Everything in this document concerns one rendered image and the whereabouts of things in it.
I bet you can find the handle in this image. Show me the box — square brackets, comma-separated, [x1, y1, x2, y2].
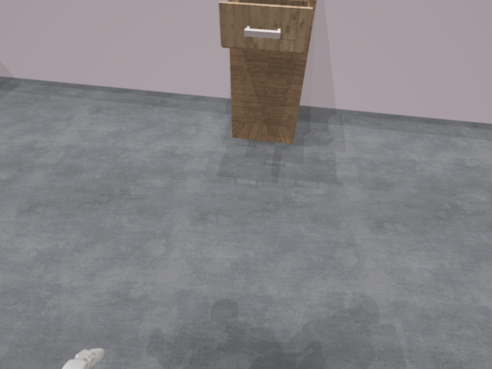
[244, 26, 281, 39]

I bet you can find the drawer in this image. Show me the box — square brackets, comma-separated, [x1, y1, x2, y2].
[219, 0, 313, 54]

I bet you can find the cabinet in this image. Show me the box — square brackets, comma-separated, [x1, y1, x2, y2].
[228, 0, 317, 144]

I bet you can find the left robot hand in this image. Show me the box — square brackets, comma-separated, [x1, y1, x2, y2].
[62, 348, 105, 369]

